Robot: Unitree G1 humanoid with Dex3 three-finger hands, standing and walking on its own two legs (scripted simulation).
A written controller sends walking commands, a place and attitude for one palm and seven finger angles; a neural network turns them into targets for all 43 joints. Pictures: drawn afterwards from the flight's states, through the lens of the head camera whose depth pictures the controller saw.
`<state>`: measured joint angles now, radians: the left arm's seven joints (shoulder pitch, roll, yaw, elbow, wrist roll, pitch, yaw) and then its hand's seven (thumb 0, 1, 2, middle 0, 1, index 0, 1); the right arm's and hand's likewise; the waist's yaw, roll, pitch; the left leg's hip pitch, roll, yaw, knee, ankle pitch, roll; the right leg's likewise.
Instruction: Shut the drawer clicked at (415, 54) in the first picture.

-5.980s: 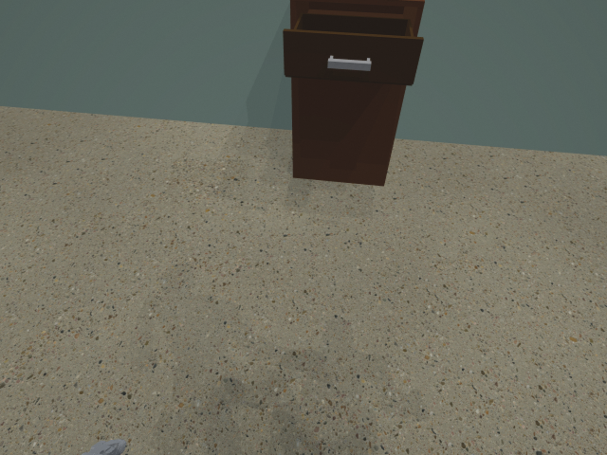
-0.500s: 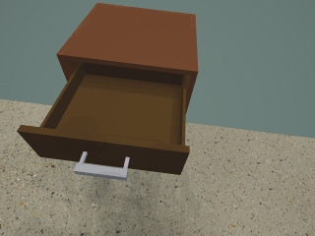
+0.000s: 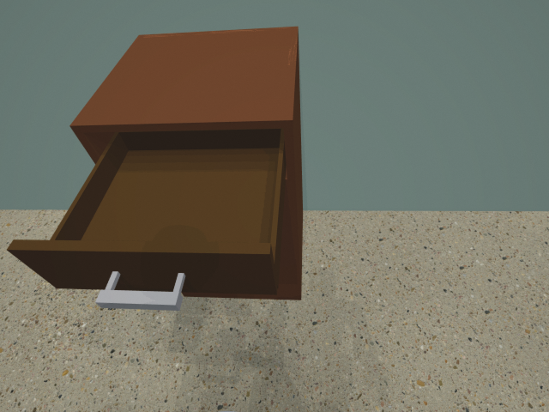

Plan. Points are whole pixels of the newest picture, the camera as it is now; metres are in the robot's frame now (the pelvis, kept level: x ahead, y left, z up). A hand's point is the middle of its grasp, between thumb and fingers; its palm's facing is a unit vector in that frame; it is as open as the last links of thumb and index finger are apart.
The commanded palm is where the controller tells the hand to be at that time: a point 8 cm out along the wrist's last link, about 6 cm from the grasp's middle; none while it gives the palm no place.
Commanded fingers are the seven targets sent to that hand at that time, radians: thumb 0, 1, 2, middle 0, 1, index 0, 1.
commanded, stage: come to a stop and stand still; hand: left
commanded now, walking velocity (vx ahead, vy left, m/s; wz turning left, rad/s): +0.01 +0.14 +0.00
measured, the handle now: (143, 288) +0.30 +0.25 -0.02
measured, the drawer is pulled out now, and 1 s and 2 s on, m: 0.30 0.30 0.30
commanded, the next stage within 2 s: look again from close up in 1.56 s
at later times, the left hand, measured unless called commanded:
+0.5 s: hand out of the picture -0.02 +0.28 -0.19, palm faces +0.05 -0.97 -0.23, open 7.4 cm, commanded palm none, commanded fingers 0.00 0.90 0.90 -0.20 -0.30 -0.20 -0.30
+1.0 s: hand out of the picture +0.02 +0.28 -0.19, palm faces +0.00 -0.98 -0.19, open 7.4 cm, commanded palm none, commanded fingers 0.00 0.90 0.90 -0.20 -0.30 -0.20 -0.30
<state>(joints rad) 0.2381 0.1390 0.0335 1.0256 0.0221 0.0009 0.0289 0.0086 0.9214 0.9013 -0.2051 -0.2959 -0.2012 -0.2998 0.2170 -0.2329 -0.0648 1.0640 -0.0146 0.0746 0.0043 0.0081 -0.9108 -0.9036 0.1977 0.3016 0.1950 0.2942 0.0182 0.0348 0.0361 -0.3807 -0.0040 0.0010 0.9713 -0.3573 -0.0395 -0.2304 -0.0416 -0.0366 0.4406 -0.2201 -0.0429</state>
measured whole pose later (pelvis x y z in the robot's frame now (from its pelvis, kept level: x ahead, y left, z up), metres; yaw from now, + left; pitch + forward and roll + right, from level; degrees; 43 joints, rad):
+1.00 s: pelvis +0.00 +0.10 -0.01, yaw -1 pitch -2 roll +0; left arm 0.30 0.16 0.00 1.04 0.01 0.01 0.03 0.01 0.91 0.90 -0.20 -0.30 -0.20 -0.30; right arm 0.31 -0.16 0.01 1.05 0.00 -0.01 -0.02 0.01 -0.91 -0.90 0.20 0.30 0.20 0.29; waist -0.01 -0.01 0.02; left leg -0.14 -0.04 0.08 0.50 -0.33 0.06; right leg -0.22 -0.10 0.04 0.49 -0.24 0.08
